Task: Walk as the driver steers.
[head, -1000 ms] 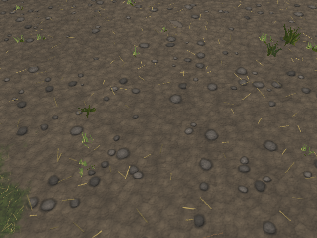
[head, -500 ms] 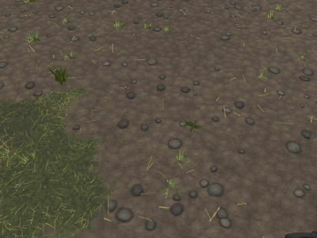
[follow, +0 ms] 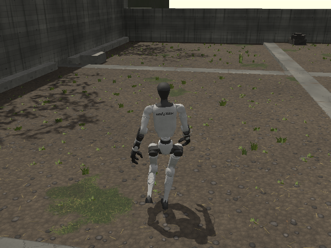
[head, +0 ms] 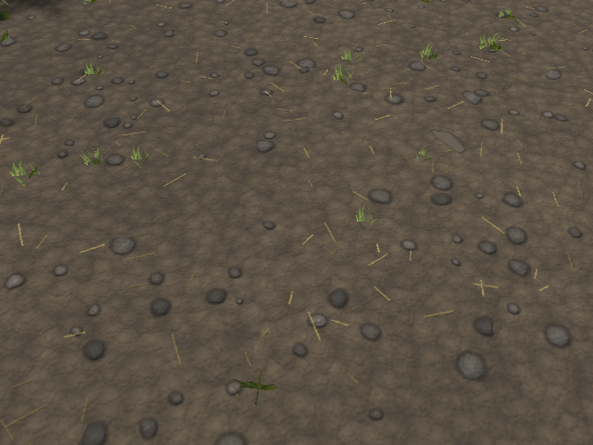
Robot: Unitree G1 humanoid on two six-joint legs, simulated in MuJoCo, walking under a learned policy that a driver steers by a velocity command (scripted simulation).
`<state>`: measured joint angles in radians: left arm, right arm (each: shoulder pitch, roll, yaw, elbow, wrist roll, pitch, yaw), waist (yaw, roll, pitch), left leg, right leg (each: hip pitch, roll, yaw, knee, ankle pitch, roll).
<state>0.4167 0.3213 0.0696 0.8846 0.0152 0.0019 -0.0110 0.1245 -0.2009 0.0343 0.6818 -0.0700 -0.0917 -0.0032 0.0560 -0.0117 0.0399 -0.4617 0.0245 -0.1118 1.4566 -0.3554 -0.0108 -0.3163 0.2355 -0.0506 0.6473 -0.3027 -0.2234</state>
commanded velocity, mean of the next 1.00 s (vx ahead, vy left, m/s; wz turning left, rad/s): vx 0.60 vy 0.00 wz -0.73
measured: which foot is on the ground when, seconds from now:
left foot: up 0.00-0.26, down 0.28-0.68, up 0.70-1.00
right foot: down 0.00-0.28, up 0.30-0.66, down 0.68-1.00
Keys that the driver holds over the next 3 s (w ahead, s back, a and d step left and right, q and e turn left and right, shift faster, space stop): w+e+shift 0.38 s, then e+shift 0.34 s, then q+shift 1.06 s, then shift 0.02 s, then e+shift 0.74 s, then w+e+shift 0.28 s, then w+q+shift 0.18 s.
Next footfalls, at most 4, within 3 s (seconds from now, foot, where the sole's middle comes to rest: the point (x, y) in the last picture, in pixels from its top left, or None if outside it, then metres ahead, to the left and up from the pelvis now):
0.28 left None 0.48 0.18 -0.75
0.68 right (383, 369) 0.69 -0.16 -0.75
1.14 left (310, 311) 0.84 0.02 -0.75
1.66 right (391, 319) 0.84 -0.19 -0.75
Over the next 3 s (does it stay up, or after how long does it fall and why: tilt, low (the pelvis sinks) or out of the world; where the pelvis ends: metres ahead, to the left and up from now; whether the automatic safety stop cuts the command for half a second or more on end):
stays up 0.93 -0.14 0.03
